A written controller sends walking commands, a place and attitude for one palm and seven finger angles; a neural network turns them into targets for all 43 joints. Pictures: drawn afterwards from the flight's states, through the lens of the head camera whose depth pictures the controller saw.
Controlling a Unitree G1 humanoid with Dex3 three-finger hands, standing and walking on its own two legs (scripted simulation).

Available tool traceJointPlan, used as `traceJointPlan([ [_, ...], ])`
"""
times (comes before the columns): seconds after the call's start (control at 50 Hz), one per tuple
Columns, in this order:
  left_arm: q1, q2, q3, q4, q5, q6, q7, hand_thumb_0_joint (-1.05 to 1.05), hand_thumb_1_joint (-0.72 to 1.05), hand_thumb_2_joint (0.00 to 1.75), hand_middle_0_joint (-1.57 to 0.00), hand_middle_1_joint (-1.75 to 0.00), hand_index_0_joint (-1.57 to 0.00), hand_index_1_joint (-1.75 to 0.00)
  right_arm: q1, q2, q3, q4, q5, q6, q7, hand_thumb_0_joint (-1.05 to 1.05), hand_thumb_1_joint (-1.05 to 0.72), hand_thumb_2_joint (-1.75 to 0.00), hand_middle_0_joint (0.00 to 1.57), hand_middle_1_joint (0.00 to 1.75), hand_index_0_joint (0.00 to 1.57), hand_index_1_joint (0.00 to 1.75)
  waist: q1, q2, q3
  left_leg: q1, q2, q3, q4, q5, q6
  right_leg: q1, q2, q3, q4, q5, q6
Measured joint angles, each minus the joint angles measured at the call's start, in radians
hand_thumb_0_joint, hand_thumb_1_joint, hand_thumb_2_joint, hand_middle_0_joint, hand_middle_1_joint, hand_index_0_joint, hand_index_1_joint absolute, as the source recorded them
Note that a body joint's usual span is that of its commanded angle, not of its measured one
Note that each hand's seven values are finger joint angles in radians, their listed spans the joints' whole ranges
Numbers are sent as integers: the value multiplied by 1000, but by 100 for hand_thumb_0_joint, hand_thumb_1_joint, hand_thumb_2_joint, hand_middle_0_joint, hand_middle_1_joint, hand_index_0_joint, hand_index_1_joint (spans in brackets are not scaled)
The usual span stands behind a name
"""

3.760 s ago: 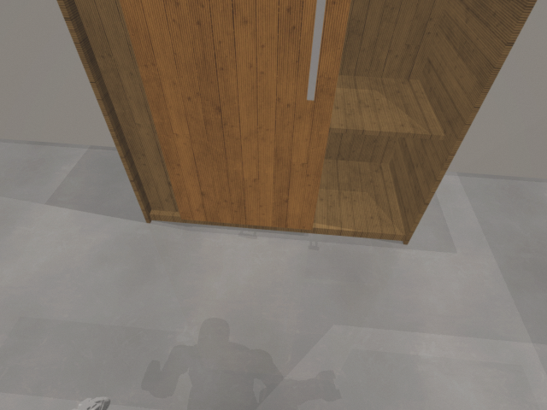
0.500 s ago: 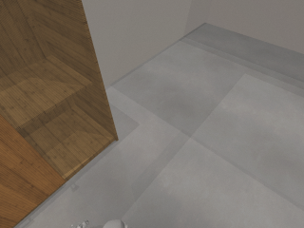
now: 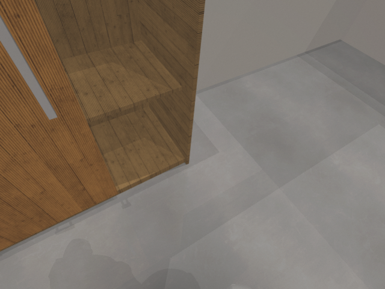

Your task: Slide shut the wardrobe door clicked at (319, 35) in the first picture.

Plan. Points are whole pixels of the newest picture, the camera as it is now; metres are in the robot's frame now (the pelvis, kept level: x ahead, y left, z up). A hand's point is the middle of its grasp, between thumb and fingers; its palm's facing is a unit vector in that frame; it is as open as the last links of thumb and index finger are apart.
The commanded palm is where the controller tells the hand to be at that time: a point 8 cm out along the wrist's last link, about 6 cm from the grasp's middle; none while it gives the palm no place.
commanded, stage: turn to face it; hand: left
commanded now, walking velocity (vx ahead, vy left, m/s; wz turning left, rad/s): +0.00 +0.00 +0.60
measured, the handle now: (26, 70) +0.55 +0.44 +0.10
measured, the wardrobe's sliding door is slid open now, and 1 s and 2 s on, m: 0.43 0.43 0.43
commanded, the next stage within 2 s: take the last steps up to it in 0.84 s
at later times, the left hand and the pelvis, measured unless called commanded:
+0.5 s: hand out of the picture -0.01 +0.16 -0.16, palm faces +0.34 -0.91 -0.24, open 7.4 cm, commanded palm none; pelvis -0.02 -0.04 -0.01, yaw +20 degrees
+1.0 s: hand out of the picture -0.05 +0.23 -0.17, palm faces +0.49 -0.84 -0.23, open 7.4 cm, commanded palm none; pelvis -0.02 +0.01 +0.00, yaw +29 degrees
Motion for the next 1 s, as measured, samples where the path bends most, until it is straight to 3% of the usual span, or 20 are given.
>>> traceJointPlan([
  [0.1,-50,-13,-11,-33,-6,-6,1,1,91,90,-20,-30,-19,-30,-14,-28,-15,-7,-3,15,5,1,-91,-90,20,30,20,30,-16,22,3,-32,-21,-63,20,15,-20,66,31,2,-155,-27,-8],
  [0.16,-67,-29,-24,-62,-10,-22,0,0,91,90,-20,-30,-19,-30,-21,-49,-27,-12,-1,28,9,1,-90,-90,20,30,20,30,-20,36,-3,-61,-39,-99,54,13,-41,141,52,-8,-326,42,-20],
  [0.2,-64,-39,-30,-80,-3,-38,1,0,91,90,-20,-30,-19,-30,-24,-63,-38,-17,5,37,12,1,-91,-90,20,30,20,30,-12,39,-12,-105,-55,-106,141,-62,-60,187,49,-17,-433,83,-53],
  [0.26,-46,-64,-50,-87,2,-33,2,0,91,90,-20,-30,-20,-30,-26,-85,-54,-18,-3,51,16,1,-91,-90,20,30,20,30,-17,60,-23,-198,-55,-66,439,-231,-76,206,34,-62,-426,89,-88],
  [0.32,-21,-74,-56,-87,2,-36,3,0,90,90,-20,-30,-20,-30,-26,-93,-56,-20,-6,54,26,1,-91,-90,20,30,20,30,-20,50,-29,-242,-22,-15,655,-203,-97,245,11,-95,-464,103,-90],
  [0.38,-7,-77,-61,-87,3,-45,1,0,90,90,-20,-30,-20,-30,-27,-95,-53,-22,-4,54,32,1,-91,-90,20,30,20,30,-22,39,-22,-239,18,9,718,-181,-116,270,-10,-137,-478,102,-89],
  [0.5,24,-74,-66,-84,13,-52,-3,0,90,90,-21,-30,-20,-30,-63,-89,-38,-13,0,68,32,1,-91,-90,20,30,20,30,6,15,12,-153,64,51,554,-241,-126,276,-54,-207,-452,77,-71],
  [0.56,45,-55,-59,-72,18,-46,-4,0,90,90,-21,-30,-20,-30,-94,-79,-25,-23,4,60,32,1,-91,-90,20,30,20,30,28,-4,30,-83,63,84,396,-256,-111,260,-80,-229,-417,57,-51],
  [0.6,62,-36,-51,-60,15,-40,-5,0,90,90,-21,-30,-20,-30,-108,-71,-16,-39,5,45,33,1,-91,-90,20,30,20,30,36,-19,36,-17,51,106,244,-188,-97,241,-100,-242,-369,31,-32],
  [0.62,74,-26,-46,-54,10,-35,-6,0,90,90,-21,-30,-20,-30,-113,-71,-11,-49,4,33,34,1,-91,-90,20,30,20,30,38,-22,33,15,46,110,173,-162,-74,214,-111,-244,-316,14,-24],
  [0.68,66,16,-33,-24,2,-2,0,0,90,90,-20,-30,-20,-30,-132,-43,3,-61,8,5,27,1,-91,-90,20,30,20,30,48,-61,52,8,22,110,194,-186,-16,97,-90,-128,-41,-136,-14],
  [0.76,43,31,-23,-3,0,9,1,1,91,90,-20,-30,-19,-30,-122,-23,18,-59,5,-5,6,1,-91,-90,20,30,20,30,43,-48,50,54,20,84,112,-139,-2,1,-46,-72,140,-93,-8],
  [0.86,9,22,-28,-19,0,-2,-7,1,91,90,-20,-30,-19,-30,-93,-11,27,-33,7,-4,0,1,-91,-90,20,30,20,30,38,-32,31,102,3,57,18,-88,6,-27,-36,-40,112,8,1],
  [1.0,-34,-16,-42,-26,0,-6,-4,0,91,90,-20,-30,-19,-30,-43,2,25,3,-1,1,-1,1,-90,-90,20,30,20,30,11,-14,5,123,-22,31,-7,-76,4,50,-9,-33,-84,-10,-5],
])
